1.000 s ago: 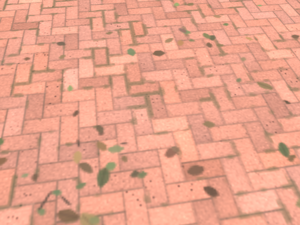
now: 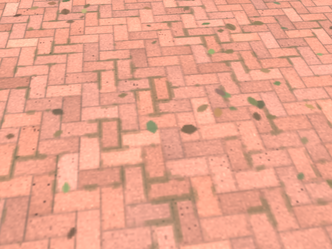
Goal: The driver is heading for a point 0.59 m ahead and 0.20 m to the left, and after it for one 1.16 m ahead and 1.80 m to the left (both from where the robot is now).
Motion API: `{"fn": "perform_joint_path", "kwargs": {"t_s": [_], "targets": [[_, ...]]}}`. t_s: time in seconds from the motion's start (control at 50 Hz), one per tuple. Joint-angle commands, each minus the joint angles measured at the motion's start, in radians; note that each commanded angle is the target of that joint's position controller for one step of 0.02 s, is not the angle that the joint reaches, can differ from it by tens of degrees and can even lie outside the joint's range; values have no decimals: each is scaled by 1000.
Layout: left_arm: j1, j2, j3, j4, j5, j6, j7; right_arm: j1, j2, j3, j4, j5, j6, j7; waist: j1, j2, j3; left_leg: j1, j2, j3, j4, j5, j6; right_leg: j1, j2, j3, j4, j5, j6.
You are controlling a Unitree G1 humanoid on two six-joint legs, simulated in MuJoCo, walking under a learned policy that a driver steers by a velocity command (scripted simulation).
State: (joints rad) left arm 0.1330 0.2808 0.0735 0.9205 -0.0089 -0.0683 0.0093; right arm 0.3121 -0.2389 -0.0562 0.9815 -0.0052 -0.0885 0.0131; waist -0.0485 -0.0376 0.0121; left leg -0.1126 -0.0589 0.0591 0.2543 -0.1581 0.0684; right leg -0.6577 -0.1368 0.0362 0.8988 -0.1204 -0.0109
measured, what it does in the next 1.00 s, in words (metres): walks ahead, turning left: right foot, then left foot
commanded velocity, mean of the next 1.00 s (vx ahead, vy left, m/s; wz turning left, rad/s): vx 0.47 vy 0.00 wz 0.35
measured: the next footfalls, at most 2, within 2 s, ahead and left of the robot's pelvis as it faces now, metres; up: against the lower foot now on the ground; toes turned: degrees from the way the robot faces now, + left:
right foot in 0.26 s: +0.33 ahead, -0.16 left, +0.00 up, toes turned -2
left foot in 0.80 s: +0.59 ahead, +0.12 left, +0.00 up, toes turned +20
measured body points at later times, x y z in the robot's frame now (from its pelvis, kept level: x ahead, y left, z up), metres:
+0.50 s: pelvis +0.29 -0.07 +0.00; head +0.31 -0.07 +0.45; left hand +0.30 +0.20 -0.14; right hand +0.41 -0.34 -0.13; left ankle +0.33 +0.10 -0.67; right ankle +0.29 -0.16 -0.75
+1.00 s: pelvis +0.54 +0.04 -0.01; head +0.58 +0.07 +0.44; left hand +0.58 +0.36 -0.12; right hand +0.74 -0.18 -0.12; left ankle +0.55 +0.11 -0.75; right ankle +0.61 -0.12 -0.66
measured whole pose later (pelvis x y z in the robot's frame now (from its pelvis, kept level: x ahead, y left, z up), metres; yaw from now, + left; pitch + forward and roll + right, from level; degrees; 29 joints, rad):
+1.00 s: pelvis +0.54 +0.04 -0.01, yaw +24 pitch +2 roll -1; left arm 0.07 0.29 0.08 0.82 0.00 -0.09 0.03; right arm 0.21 -0.27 -0.09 0.81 0.00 -0.04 0.02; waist -0.03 -0.02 0.09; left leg -0.31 -0.10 -0.02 0.42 -0.14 0.11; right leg -0.56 -0.08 0.06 1.13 -0.39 0.04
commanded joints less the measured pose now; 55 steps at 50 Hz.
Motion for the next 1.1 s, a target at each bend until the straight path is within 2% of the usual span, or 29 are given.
{"fn": "perform_joint_path", "kwargs": {"t_s": [0.02,0.1,0.16,0.2,0.22,0.24,0.26,0.28,0.3,0.32,0.34,0.36,0.4,0.44,0.48,0.58,0.68,0.74,0.78,0.8,0.82,0.84,0.86,0.88,0.9,0.92,0.98,1.02,1.1], "targets": [[-47,33,4,-55,2,-9,-7,-34,-160,-29,-52,7,-13,-17,22,97,34,-44,244,-135,-154,171,136,9,4,-9,-172,177,14],[-173,23,-9,-91,-7,-15,-24,48,-171,-32,-12,18,-4,-22,-21,92,66,28,260,-109,-145,147,128,34,40,-36,-321,235,9],[-218,41,-9,-119,-11,-23,-41,76,-180,-39,12,23,14,-26,-18,95,79,147,313,-121,-86,202,117,6,47,-23,-376,156,-20],[-183,69,0,-118,-11,-28,-47,68,-190,-45,14,25,25,-29,15,109,55,184,331,-136,-19,326,99,83,68,-32,-399,76,-45],[-112,94,13,-103,-9,-32,-46,46,-195,-46,9,27,30,-29,62,121,14,177,316,-131,65,478,86,198,99,-56,-415,50,-60],[47,136,38,-54,-6,-34,-39,31,-176,-38,2,26,35,-28,138,107,-79,126,262,-102,238,566,62,416,122,-73,-429,64,-85],[237,210,60,-14,10,-35,-29,36,-137,-20,-24,11,36,-27,197,22,-236,-73,195,-62,533,350,27,738,-33,88,-389,72,-141],[308,285,77,12,9,-28,-29,170,2,19,-29,11,16,-18,136,-248,-376,-474,10,-42,893,-290,-42,1083,-278,545,-492,-118,-294],[301,180,47,4,2,-29,-27,111,-101,-5,-16,34,-3,-16,173,-176,-373,-573,40,-189,1029,-429,-32,1051,-272,642,-583,-251,-277],[215,135,32,-11,3,-34,-22,20,-162,-24,-47,59,-13,-15,163,-133,-221,-641,89,-184,1060,-354,-15,926,-244,491,-603,-237,-225],[136,106,22,-27,9,-37,-20,-30,-158,-25,-57,59,-14,-22,135,-67,-143,-617,144,-159,1030,-262,-12,787,-211,372,-631,-171,-196],[81,72,13,-30,14,-42,-21,-52,-148,-32,-57,48,-8,-28,109,-45,-78,-580,173,-156,976,-200,-14,666,-180,278,-669,-103,-180],[42,41,5,-22,27,-49,-23,-8,-102,-36,-46,44,21,-27,57,-68,-43,-481,206,-166,922,-136,-12,544,-142,153,-728,-38,-161],[45,60,11,-11,25,-54,-18,-18,-72,-36,-57,44,43,-26,40,-46,-7,-496,217,-164,881,-101,-19,501,-141,69,-767,28,-169],[59,84,19,-2,29,-54,-6,-62,-73,-40,-81,37,54,-25,39,-22,19,-558,217,-174,815,-17,-31,509,-140,2,-785,82,-171],[88,109,25,3,24,-43,15,-196,-56,-32,-132,26,46,3,71,-4,54,-557,194,-99,549,209,-40,541,-104,-166,-803,156,-141],[180,137,37,28,4,-12,19,-341,-46,-17,-211,26,48,34,117,9,99,-604,167,-24,405,159,-10,720,-153,-236,-739,272,-130],[154,176,50,14,-10,10,24,-305,-87,-35,-239,29,53,48,62,-38,44,-483,94,48,391,15,38,787,-169,-274,-584,682,-103],[116,197,54,-2,-17,26,27,-101,-160,-76,-201,36,55,45,-62,-51,-70,-205,13,85,345,-12,91,740,-139,-300,-288,861,-69],[114,188,48,-14,-9,24,29,63,-233,-114,-158,37,60,26,-138,5,-156,85,24,-6,287,21,135,555,-99,-304,-20,662,-23],[171,47,10,-67,31,3,20,75,-348,-135,-152,34,64,8,-39,273,-209,388,277,-497,236,40,283,125,84,-272,352,-198,51],[141,58,0,-96,3,-42,7,66,-328,-115,-196,14,48,14,-37,234,-363,505,420,-891,77,91,403,-39,199,-20,542,-525,61],[37,110,13,-122,-33,-67,-2,34,-259,-93,-203,3,34,18,-63,140,-286,461,390,-734,75,286,342,-113,139,49,551,-460,38],[22,105,10,-122,-32,-77,0,-25,-216,-83,-212,11,23,17,-29,91,-193,326,343,-563,105,437,301,-99,95,45,476,-383,24],[29,112,18,-104,-6,-74,10,-91,-186,-77,-225,20,21,15,12,29,-131,183,295,-452,105,508,261,-48,58,40,392,-331,29],[38,135,30,-101,9,-59,16,-135,-157,-67,-240,19,24,9,44,32,-108,70,272,-390,89,561,243,25,37,38,341,-302,35],[52,99,29,-117,18,-12,22,-139,-190,-72,-251,7,29,-6,84,47,-101,-80,235,-323,71,699,234,113,50,21,207,-254,65],[18,80,22,-136,23,1,28,-123,-217,-81,-251,11,38,-20,79,72,-108,-103,206,-290,82,723,216,110,80,10,83,-177,82],[-81,75,12,-167,15,10,18,-114,-211,-78,-258,27,78,-44,40,130,-138,-106,160,-289,118,570,145,158,128,17,-141,18,94]]}}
